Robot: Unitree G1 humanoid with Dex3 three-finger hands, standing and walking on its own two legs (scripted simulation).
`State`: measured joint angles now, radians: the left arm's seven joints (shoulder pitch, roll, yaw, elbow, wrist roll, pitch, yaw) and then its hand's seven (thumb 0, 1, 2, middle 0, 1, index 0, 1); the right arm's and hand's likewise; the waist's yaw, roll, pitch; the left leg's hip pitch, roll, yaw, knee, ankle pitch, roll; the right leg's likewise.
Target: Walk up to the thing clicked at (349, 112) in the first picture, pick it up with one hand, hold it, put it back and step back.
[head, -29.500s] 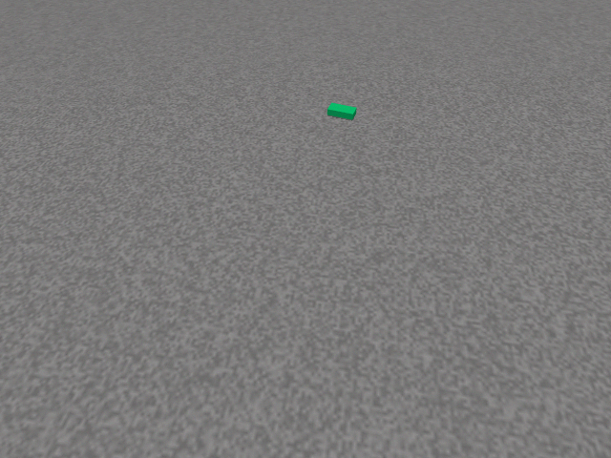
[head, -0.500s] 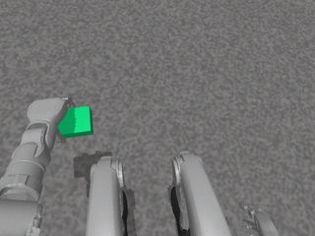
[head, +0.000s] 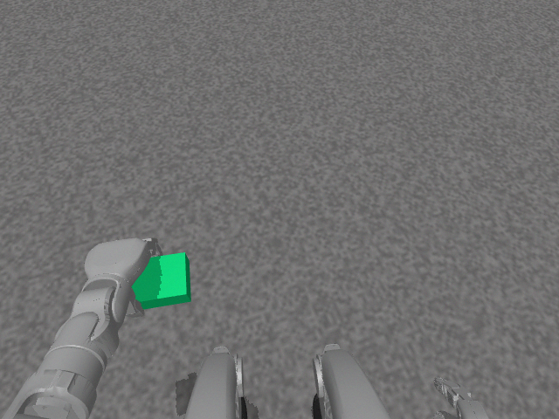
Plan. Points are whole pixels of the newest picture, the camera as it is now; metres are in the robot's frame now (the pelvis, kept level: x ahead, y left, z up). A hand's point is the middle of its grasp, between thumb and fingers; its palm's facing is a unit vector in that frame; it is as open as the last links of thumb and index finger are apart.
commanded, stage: lift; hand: left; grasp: from above
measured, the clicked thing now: (141, 284) +0.36 +0.23 -0.11
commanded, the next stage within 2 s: hold in 0.54 s
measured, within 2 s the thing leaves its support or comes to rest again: neither
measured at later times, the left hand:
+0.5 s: hand (115, 251) +0.36 +0.23 +0.01, palm faces -0.45 -0.08 -0.89, open 10.3 cm
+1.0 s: hand (105, 229) +0.37 +0.22 +0.06, palm faces -0.44 -0.06 -0.90, open 10.3 cm
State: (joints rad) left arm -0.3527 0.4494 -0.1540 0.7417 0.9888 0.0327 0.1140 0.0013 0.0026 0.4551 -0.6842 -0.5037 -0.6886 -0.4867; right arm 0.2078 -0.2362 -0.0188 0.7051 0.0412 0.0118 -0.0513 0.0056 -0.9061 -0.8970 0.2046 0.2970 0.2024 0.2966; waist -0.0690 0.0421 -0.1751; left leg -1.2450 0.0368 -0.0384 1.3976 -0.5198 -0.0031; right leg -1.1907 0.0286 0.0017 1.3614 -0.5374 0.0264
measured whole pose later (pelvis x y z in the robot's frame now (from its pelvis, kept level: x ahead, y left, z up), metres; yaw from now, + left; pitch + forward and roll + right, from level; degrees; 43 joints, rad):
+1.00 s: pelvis +0.06 +0.00 +0.12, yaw +0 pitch +7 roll +0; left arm -0.29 0.38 -0.19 0.77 1.01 0.01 0.08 0.00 -0.02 0.49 -0.69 -0.51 -0.69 -0.50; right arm 0.25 -0.26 -0.05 0.71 0.04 0.03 -0.03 0.01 -0.90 -0.89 0.20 0.30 0.20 0.30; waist -0.04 0.04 -0.08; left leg -0.49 0.03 0.01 0.70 -0.33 -0.01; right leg -0.47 0.01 0.04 0.68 -0.34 0.02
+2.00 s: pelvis +0.05 +0.00 +0.14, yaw +0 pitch +2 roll +0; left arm -0.23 0.40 -0.21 0.61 0.98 0.00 -0.03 0.00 0.00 0.45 -0.69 -0.50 -0.69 -0.49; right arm 0.19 -0.26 -0.02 0.67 0.07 0.05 -0.06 0.01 -0.90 -0.90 0.20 0.30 0.20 0.30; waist 0.00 0.05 -0.02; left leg -0.32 0.02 0.03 0.52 -0.24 -0.01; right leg -0.30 0.00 0.06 0.54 -0.26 0.02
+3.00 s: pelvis +0.05 -0.01 +0.12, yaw +1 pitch +8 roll +0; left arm -0.34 0.35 -0.21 0.90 1.10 -0.04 0.18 0.00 -0.02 0.46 -0.73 -0.47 -0.72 -0.46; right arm 0.20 -0.26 -0.05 0.69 0.03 0.07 -0.02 0.01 -0.89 -0.90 0.20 0.30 0.20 0.30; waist -0.03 0.01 -0.05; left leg -0.53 0.02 0.01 0.69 -0.30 -0.01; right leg -0.50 0.00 0.03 0.69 -0.32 0.02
